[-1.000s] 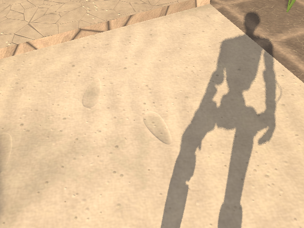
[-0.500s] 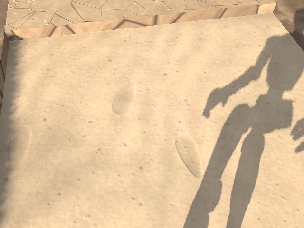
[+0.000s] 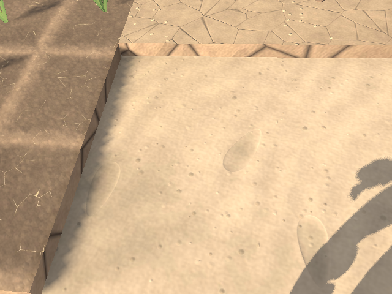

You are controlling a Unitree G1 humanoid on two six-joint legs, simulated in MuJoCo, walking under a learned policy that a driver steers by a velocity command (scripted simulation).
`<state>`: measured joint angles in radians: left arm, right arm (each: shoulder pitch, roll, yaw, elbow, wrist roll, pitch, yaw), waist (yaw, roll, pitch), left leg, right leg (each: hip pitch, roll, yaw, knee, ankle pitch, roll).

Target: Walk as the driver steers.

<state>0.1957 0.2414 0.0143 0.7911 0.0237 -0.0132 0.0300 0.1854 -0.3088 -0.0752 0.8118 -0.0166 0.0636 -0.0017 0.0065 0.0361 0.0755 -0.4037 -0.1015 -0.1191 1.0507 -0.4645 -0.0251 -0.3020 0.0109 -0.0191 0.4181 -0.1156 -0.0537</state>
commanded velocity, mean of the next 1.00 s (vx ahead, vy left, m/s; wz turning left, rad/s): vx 0.06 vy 0.00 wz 0.05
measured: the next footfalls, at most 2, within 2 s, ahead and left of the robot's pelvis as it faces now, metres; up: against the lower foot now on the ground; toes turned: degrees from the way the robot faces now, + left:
left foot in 0.18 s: +0.02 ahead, +0.11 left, +0.00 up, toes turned -3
right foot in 1.02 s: +0.18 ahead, -0.11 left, +0.00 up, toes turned -3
